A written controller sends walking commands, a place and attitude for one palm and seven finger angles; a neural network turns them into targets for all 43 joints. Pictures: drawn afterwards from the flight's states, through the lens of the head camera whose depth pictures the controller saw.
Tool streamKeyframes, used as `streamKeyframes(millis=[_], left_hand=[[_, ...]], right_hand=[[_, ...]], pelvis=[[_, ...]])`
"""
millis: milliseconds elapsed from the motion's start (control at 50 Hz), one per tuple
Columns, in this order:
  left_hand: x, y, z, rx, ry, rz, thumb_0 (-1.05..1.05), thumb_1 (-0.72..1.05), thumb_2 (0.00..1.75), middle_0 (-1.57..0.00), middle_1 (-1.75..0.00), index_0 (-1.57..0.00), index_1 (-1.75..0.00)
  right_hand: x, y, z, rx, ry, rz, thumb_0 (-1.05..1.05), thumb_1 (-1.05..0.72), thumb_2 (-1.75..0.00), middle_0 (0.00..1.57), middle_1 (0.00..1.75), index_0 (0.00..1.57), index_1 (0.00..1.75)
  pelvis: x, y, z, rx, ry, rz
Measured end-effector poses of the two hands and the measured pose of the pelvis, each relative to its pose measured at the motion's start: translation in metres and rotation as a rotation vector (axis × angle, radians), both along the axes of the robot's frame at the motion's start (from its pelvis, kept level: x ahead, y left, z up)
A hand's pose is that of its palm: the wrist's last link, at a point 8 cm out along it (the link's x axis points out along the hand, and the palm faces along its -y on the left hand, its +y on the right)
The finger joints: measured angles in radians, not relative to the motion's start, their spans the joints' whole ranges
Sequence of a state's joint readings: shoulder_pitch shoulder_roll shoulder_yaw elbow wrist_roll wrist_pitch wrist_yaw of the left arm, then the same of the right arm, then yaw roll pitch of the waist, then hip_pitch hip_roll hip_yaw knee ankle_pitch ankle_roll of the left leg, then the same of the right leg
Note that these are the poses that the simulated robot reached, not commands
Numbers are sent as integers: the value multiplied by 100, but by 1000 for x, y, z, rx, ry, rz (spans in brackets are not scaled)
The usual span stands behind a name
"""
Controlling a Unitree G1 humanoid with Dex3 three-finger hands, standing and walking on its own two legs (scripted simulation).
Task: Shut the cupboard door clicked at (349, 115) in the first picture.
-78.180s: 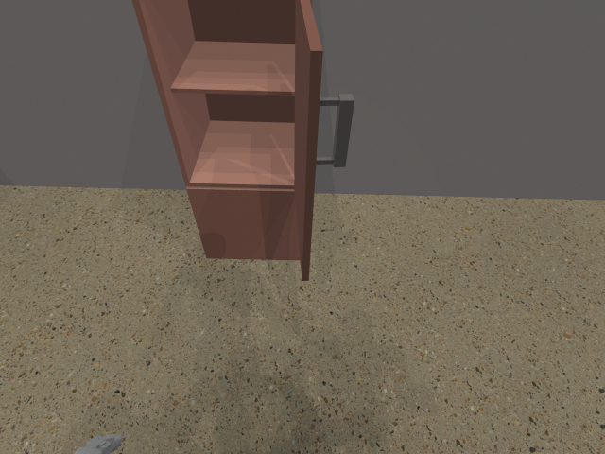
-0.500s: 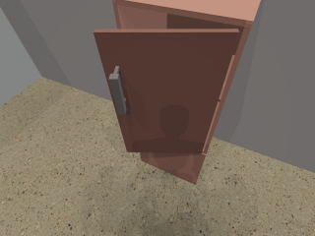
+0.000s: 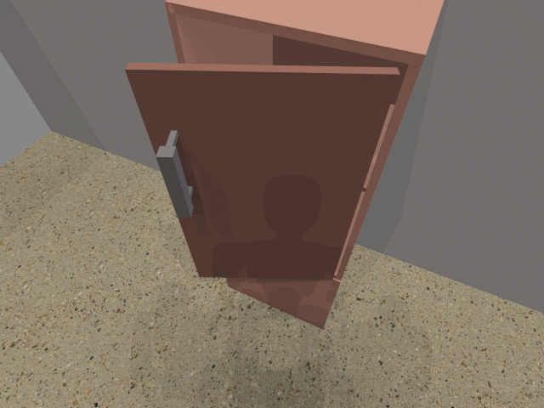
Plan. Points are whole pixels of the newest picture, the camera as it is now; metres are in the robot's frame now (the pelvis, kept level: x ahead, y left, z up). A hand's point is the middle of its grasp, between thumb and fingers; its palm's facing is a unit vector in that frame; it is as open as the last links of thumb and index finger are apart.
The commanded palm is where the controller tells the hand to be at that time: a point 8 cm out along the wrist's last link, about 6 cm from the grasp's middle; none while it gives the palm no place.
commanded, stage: look again from close up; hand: left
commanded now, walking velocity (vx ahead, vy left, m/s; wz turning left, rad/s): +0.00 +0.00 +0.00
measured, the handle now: (179, 175) +0.44 +0.18 +0.08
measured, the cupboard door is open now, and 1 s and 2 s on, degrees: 24 24 24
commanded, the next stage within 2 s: raise the hand and make a fist in 0.06 s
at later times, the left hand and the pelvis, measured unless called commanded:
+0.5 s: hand (161, 378) +0.16 +0.17 -0.02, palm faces +0.05 -1.00 -0.04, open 6.6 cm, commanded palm +0.12 +0.23 -0.04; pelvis -0.02 -0.04 -0.05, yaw -1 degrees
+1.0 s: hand (114, 370) +0.16 +0.21 +0.01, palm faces +0.11 -0.99 -0.03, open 4.1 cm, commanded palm +0.13 +0.25 +0.02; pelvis -0.06 +0.01 -0.06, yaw -1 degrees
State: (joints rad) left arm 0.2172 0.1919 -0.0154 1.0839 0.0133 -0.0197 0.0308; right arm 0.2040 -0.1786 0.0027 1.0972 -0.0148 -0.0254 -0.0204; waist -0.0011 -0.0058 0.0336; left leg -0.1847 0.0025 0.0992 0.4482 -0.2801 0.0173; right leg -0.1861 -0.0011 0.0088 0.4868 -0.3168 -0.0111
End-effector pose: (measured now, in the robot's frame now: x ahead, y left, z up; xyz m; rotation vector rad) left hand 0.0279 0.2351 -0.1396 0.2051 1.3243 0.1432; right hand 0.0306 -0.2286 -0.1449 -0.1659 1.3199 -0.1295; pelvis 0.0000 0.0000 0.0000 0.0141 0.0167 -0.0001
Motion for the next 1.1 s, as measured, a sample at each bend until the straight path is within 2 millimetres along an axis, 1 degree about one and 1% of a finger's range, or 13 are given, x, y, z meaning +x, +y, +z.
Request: streamKeyframes(millis=[200, 300, 340, 380, 420, 500, 560, 600, 660, 740, 860, 980, 1100], left_hand=[[35, 3, 9, 22, -102, 66, 1, 90, 90, -20, -30, -20, -30], [121, 9, 99, 95, -772, 115, 2, 90, 90, -22, -32, -22, -32], [145, 3, 135, 80, -992, 87, 2, 91, 90, -24, -34, -23, -34], [156, -3, 154, 43, -1149, 41, 1, 91, 90, -26, -36, -26, -36], [152, -10, 154, -20, -1242, -17, 1, 91, 90, -28, -39, -28, -39], [114, -17, 119, -143, -1232, -120, 0, 90, 90, -34, -46, -34, -46], [80, -5, 98, -132, -1168, -104, 1, 90, 90, -40, -52, -40, -52], [64, 7, 97, -84, -1193, -46, 1, 89, 90, -44, -55, -44, -56], [57, 17, 111, -27, -1320, 4, 2, 89, 90, -49, -61, -49, -61], [83, 8, 130, -108, -1449, -108, 2, 90, 90, -56, -69, -56, -69], [123, -7, 134, -276, -1267, -248, 2, 90, 90, -67, -81, -67, -81], [112, 26, 153, -135, -1272, -76, 2, 89, 90, -78, -93, -78, -93], [100, 35, 161, -109, -1339, -101, 2, 90, 90, -89, -105, -88, -105]], right_hand=[[20, -14, 1, -24, -41, -2, 1, -91, -89, 20, 30, 21, 30], [56, -31, 9, -62, -374, -12, 1, -90, -89, 20, 30, 21, 30], [76, -36, 11, -49, -483, -1, 1, -90, -89, 20, 30, 20, 30], [96, -40, 15, -39, -566, 11, 1, -90, -89, 20, 30, 20, 30], [113, -44, 21, -36, -628, 34, 1, -90, -89, 20, 30, 20, 30], [137, -53, 36, -65, -734, 108, 1, -90, -89, 20, 30, 20, 30], [147, -58, 36, -99, -798, 151, 1, -90, -89, 20, 30, 21, 30], [150, -58, 30, -111, -813, 167, 1, -90, -90, 20, 30, 20, 30], [144, -49, 19, -116, -804, 188, 1, -90, -90, 20, 30, 20, 30], [122, -30, 4, -92, -770, 178, 1, -90, -90, 20, 30, 20, 30], [68, -5, 4, -48, -700, 43, 2, -90, -89, 20, 30, 21, 30], [31, 6, 15, -64, -640, 2, 2, -90, -89, 20, 30, 21, 30], [33, 13, 18, -90, -630, 105, 2, -90, -90, 20, 30, 21, 30]], pelvis=[[11, -8, -2, -3, -3, 3], [11, -14, -17, 24, 2, 42], [11, -16, -22, 28, 39, 49], [6, -20, -27, 26, 74, 44], [-2, -26, -33, 33, 107, 25], [-19, -36, -48, 46, 161, -17], [-29, -36, -62, 17, 194, 1], [-36, -35, -71, 6, 201, 15], [-46, -32, -79, -9, 204, 28], [-58, -24, -84, -33, 189, 36], [-67, -9, -70, -27, 158, 2], [-63, 8, -56, -26, 135, -17], [-63, 23, -57, -46, 127, 3]])
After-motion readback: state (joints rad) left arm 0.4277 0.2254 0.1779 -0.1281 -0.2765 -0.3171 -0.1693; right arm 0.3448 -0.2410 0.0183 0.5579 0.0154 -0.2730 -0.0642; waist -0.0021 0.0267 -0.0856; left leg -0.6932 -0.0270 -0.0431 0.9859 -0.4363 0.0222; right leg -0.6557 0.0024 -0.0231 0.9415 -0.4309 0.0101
